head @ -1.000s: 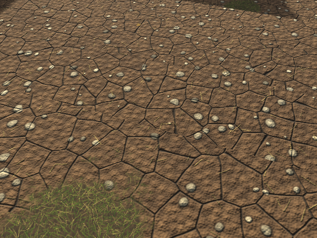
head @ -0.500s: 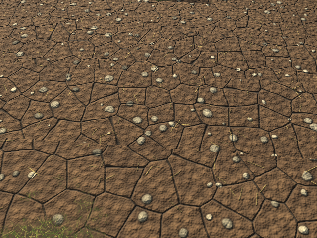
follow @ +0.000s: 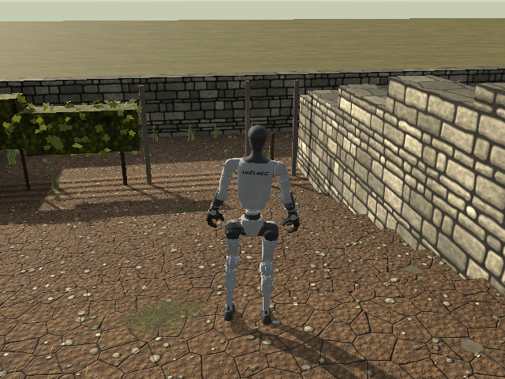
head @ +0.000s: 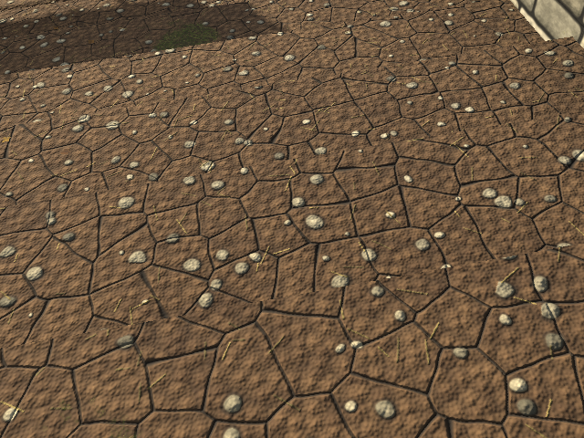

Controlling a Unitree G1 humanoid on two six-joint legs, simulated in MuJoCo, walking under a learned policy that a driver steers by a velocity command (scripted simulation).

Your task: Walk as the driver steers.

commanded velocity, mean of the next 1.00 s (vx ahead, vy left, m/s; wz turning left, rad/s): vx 0.29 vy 0.00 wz -0.04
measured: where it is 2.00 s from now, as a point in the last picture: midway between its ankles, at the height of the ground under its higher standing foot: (316, 390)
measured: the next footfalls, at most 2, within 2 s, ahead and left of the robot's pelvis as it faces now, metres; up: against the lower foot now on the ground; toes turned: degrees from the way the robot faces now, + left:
left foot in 0.08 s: +0.03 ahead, +0.14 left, +0.00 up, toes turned -1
left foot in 1.06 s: +0.52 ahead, +0.13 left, -0.16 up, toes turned +1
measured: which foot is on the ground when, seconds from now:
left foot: up 0.00-0.06, down 0.08-0.46, up 0.48-1.00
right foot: down 0.00-1.00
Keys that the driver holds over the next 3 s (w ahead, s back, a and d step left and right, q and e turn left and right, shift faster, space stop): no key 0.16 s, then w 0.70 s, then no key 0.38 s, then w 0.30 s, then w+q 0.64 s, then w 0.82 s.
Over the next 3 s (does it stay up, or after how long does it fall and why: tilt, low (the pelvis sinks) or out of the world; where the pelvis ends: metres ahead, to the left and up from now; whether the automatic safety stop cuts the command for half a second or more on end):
stays up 1.30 0.20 -0.33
